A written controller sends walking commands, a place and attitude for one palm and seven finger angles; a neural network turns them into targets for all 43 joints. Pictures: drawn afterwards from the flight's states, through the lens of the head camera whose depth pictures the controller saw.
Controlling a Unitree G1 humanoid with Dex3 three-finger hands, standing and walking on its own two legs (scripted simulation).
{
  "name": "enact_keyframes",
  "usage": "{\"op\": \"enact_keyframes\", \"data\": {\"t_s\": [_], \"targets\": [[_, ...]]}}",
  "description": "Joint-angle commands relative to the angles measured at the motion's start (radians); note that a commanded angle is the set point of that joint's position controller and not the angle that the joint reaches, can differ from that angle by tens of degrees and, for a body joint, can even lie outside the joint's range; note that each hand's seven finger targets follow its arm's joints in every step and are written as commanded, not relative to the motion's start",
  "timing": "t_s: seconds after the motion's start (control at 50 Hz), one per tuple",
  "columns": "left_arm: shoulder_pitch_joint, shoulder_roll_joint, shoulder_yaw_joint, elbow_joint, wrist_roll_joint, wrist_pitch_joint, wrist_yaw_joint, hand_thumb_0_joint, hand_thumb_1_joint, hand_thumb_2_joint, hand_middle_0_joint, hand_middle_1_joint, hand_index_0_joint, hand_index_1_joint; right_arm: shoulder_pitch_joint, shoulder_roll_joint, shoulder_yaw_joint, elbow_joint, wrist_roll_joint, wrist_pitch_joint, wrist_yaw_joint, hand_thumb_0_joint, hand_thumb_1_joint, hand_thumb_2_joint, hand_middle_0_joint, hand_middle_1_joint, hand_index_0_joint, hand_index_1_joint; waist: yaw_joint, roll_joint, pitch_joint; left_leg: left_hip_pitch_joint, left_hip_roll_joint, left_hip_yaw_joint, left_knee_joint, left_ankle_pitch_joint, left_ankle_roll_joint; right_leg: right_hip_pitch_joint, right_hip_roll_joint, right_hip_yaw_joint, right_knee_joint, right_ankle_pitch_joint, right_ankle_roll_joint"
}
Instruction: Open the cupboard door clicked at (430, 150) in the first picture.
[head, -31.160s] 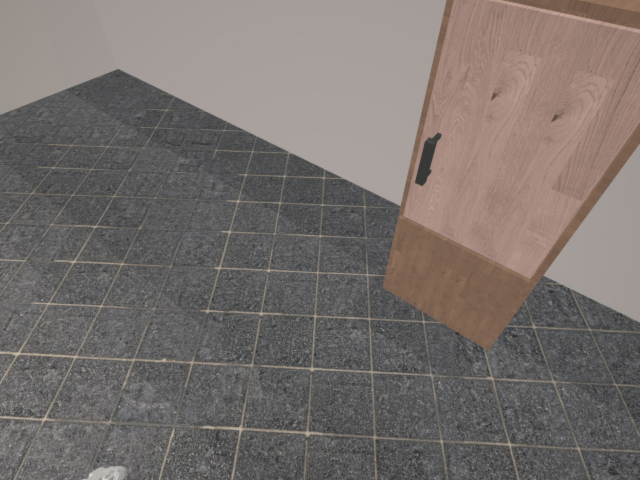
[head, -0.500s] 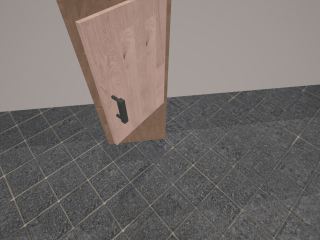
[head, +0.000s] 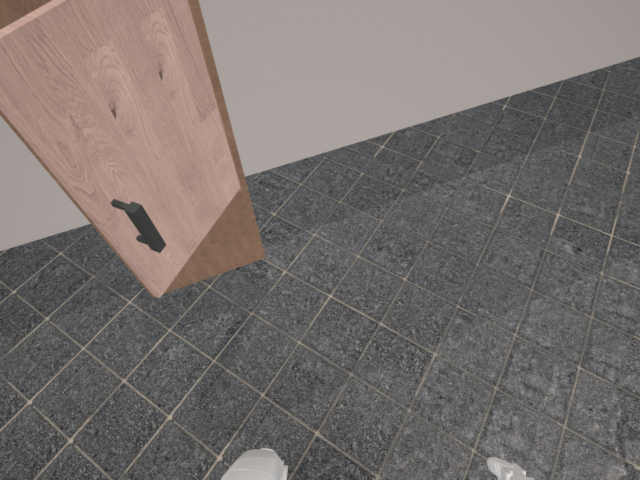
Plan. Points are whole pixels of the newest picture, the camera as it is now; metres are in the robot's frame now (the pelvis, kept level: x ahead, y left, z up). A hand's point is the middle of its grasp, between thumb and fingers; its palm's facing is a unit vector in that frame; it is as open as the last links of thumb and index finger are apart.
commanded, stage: walk to a spot facing it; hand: left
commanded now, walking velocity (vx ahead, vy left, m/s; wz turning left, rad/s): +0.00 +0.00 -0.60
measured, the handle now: (138, 225) +0.52 +0.40 -0.11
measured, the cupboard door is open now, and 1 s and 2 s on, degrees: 45 45 45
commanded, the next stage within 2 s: none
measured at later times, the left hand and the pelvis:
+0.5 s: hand (207, 458) +0.15 +0.19 -0.17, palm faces -0.26 -0.92 -0.30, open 7.3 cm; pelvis +0.00 +0.00 -0.02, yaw -17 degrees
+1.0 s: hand (350, 361) +0.31 -0.01 -0.16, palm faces -0.65 -0.74 -0.18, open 7.4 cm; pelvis +0.08 -0.07 -0.01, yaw -36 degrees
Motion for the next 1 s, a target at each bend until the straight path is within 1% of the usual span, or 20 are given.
{"op": "enact_keyframes", "data": {"t_s": [0.0,0.1,0.14,0.16,0.24,0.32,0.36,0.38,0.4,0.42,0.48,0.6,0.62,0.64,0.66,0.68,0.72,0.78,0.92,0.98], "targets": [[0.06,0.21,0.061,-0.065,0.008,-0.015,0.012,0.0,0.9,0.9,-0.2,-0.3,-0.2,-0.3,-0.033,-0.073,-0.016,-0.096,0.003,-0.027,-0.009,0.0,-0.9,-0.9,0.2,0.3,0.2,0.3,0.014,-0.128,-0.134,-0.05,-0.006,-0.017,-0.098,-0.013,0.008,0.174,-0.256,0.328,-0.101,0.524,-0.135],[-0.036,0.195,0.057,-0.099,-0.001,-0.008,0.008,0.0,0.9,0.9,-0.2,-0.3,-0.2,-0.3,0.109,-0.091,-0.015,-0.071,0.008,-0.049,-0.019,0.0,-0.9,-0.9,0.2,0.3,0.2,0.3,-0.066,-0.088,-0.177,0.299,0.005,-0.03,-0.519,0.191,0.027,-0.037,-0.17,0.295,-0.007,0.403,-0.036],[-0.028,0.113,0.035,-0.143,-0.013,-0.008,-0.013,0.0,0.9,0.9,-0.2,-0.3,-0.2,-0.3,0.164,-0.249,-0.04,-0.082,-0.02,-0.061,-0.026,0.0,-0.9,-0.9,0.2,0.3,0.2,0.3,-0.072,0.335,-0.16,0.456,0.435,-0.449,-0.718,0.304,0.209,-0.356,0.03,-0.004,0.329,-0.343,0.084],[-0.058,0.147,0.044,-0.168,0.0,-0.014,-0.024,0.0,0.9,0.9,-0.2,-0.3,-0.2,-0.3,0.159,-0.26,-0.037,-0.1,-0.028,-0.054,-0.031,0.0,-0.9,-0.9,0.2,0.3,0.2,0.3,-0.073,0.221,-0.115,0.296,0.507,-0.467,-0.704,0.321,0.288,-0.337,-0.029,-0.064,0.527,-0.377,0.11],[-0.077,0.121,0.041,-0.147,0.001,0.003,-0.047,0.0,0.9,0.9,-0.2,-0.3,-0.2,-0.3,0.078,-0.18,-0.012,-0.121,-0.039,-0.06,-0.023,0.0,-0.9,-0.9,0.2,0.3,0.2,0.3,-0.022,0.231,-0.104,0.257,0.298,-0.11,-0.6,0.612,0.2,-0.32,-0.086,-0.122,0.617,-0.245,0.126],[-0.094,0.107,0.021,-0.155,-0.002,-0.009,-0.056,0.0,0.9,0.9,-0.2,-0.3,-0.2,-0.3,0.153,-0.22,-0.03,-0.094,-0.035,-0.053,-0.016,0.0,-0.9,-0.9,0.2,0.3,0.2,0.3,-0.056,0.239,-0.174,0.319,0.271,0.005,-0.472,0.738,0.148,-0.121,-0.053,-0.237,0.239,-0.179,0.104],[-0.012,0.131,0.031,-0.128,-0.004,-0.01,-0.056,0.0,0.9,0.9,-0.2,-0.3,-0.2,-0.3,0.121,-0.228,-0.036,-0.101,-0.024,-0.044,-0.009,0.0,-0.9,-0.9,0.2,0.3,0.2,0.3,-0.005,0.187,-0.163,0.191,0.247,0.049,-0.376,0.55,0.096,0.07,-0.051,-0.243,0.041,0.023,0.083],[0.042,0.205,0.044,-0.111,0.003,-0.016,-0.048,0.0,0.9,0.9,-0.2,-0.3,-0.2,-0.3,0.121,-0.196,-0.032,-0.114,-0.014,-0.041,-0.003,0.0,-0.9,-0.9,0.2,0.3,0.2,0.3,0.019,0.005,-0.167,0.045,0.178,0.111,-0.223,0.31,0.037,0.212,-0.159,-0.096,-0.076,0.206,0.04],[0.073,0.328,0.067,-0.106,0.012,-0.019,-0.029,0.0,0.9,0.9,-0.2,-0.3,-0.2,-0.3,0.097,-0.109,-0.011,-0.158,-0.005,-0.04,0.003,0.0,-0.9,-0.9,0.2,0.3,0.2,0.3,0.041,-0.353,-0.172,-0.164,0.032,0.171,0.026,-0.203,-0.015,0.265,-0.442,0.315,-0.172,0.439,-0.086],[0.105,0.349,0.066,-0.106,0.0,-0.011,-0.018,0.0,0.9,0.9,-0.2,-0.3,-0.2,-0.3,0.077,-0.15,-0.009,-0.167,-0.006,-0.027,0.0,0.0,-0.9,-0.9,0.2,0.3,0.2,0.3,0.078,-0.269,-0.178,-0.144,0.061,0.034,0.151,-0.227,0.006,0.199,-0.49,0.327,-0.168,0.37,-0.165],[-0.039,0.251,0.053,-0.134,0.009,-0.004,-0.002,0.0,0.9,0.9,-0.2,-0.3,-0.2,-0.3,0.07,-0.135,-0.011,-0.132,-0.012,-0.034,0.004,0.0,-0.9,-0.9,0.2,0.3,0.2,0.3,0.006,-0.242,-0.153,-0.131,0.081,0.016,0.154,-0.101,0.004,0.096,-0.334,0.233,-0.146,0.089,-0.144],[-0.136,0.241,0.044,-0.141,0.006,-0.014,-0.026,0.0,0.9,0.9,-0.2,-0.3,-0.2,-0.3,0.257,-0.096,-0.004,-0.062,-0.017,-0.057,0.022,0.0,-0.9,-0.9,0.2,0.3,0.2,0.3,-0.093,-0.129,-0.085,0.308,-0.002,0.124,-0.375,0.051,0.018,-0.261,-0.214,0.202,-0.168,-0.42,-0.088],[-0.149,0.205,0.034,-0.149,0.004,-0.014,-0.032,0.0,0.9,0.9,-0.2,-0.3,-0.2,-0.3,0.333,-0.121,-0.009,-0.04,-0.018,-0.066,0.015,0.0,-0.9,-0.9,0.2,0.3,0.2,0.3,-0.125,-0.046,-0.089,0.454,0.037,0.074,-0.514,0.0,0.038,-0.382,-0.156,0.156,-0.068,-0.449,-0.045],[-0.171,0.123,0.016,-0.183,-0.003,-0.012,-0.041,0.0,0.9,0.9,-0.2,-0.3,-0.2,-0.3,0.434,-0.216,-0.027,-0.016,-0.039,-0.079,0.003,0.0,-0.9,-0.9,0.2,0.3,0.2,0.3,-0.171,0.251,-0.078,0.533,0.28,-0.258,-0.714,-0.297,0.118,-0.558,-0.017,0.007,0.24,-0.437,0.016],[-0.25,0.111,0.018,-0.239,-0.006,-0.022,-0.049,0.0,0.9,0.9,-0.2,-0.3,-0.2,-0.3,0.475,-0.293,-0.036,-0.014,-0.046,-0.093,-0.015,0.0,-0.9,-0.9,0.2,0.3,0.2,0.3,-0.181,0.323,-0.036,0.462,0.535,-0.554,-0.863,-0.409,0.234,-0.631,-0.045,-0.108,0.478,-0.367,0.059],[-0.285,0.137,0.028,-0.239,0.01,-0.03,-0.064,0.0,0.9,0.9,-0.2,-0.3,-0.2,-0.3,0.437,-0.284,-0.032,-0.024,-0.044,-0.101,-0.006,0.0,-0.9,-0.9,0.2,0.3,0.2,0.3,-0.159,0.151,0.002,0.364,0.54,-0.575,-0.884,-0.358,0.267,-0.611,-0.108,-0.055,0.608,-0.261,0.055],[-0.209,0.12,0.031,-0.187,0.017,-0.034,-0.079,0.0,0.9,0.9,-0.2,-0.3,-0.2,-0.3,0.301,-0.204,-0.007,-0.054,-0.038,-0.113,0.001,0.0,-0.9,-0.9,0.2,0.3,0.2,0.3,-0.071,0.143,0.004,0.288,0.405,-0.282,-0.827,-0.158,0.195,-0.548,-0.153,-0.104,0.679,-0.109,0.069],[-0.209,0.058,0.007,-0.163,0.011,-0.026,-0.094,0.0,0.9,0.9,-0.2,-0.3,-0.2,-0.3,0.35,-0.153,0.008,-0.009,-0.033,-0.126,0.0,0.0,-0.9,-0.9,0.2,0.3,0.2,0.3,-0.073,0.172,-0.053,0.392,0.296,0.028,-0.745,0.246,0.149,-0.499,-0.154,-0.178,0.577,-0.006,0.086],[-0.284,0.053,-0.005,-0.163,0.006,-0.036,-0.088,0.0,0.9,0.9,-0.2,-0.3,-0.2,-0.3,0.43,-0.156,0.0,0.042,-0.041,-0.115,0.011,0.0,-0.9,-0.9,0.2,0.3,0.2,0.3,-0.1,0.196,-0.056,0.385,0.339,0.2,-0.645,0.499,0.131,-0.222,-0.102,-0.302,0.192,-0.054,0.039],[0.079,0.16,0.034,-0.043,0.011,-0.059,-0.071,0.0,0.9,0.9,-0.2,-0.3,-0.2,-0.3,0.34,-0.152,0.005,0.019,-0.015,-0.114,0.021,0.0,-0.9,-0.9,0.2,0.3,0.2,0.3,0.088,0.035,-0.22,0.093,0.255,0.304,-0.171,0.606,0.06,0.401,-0.106,-0.24,0.043,-0.026,-0.045]]}}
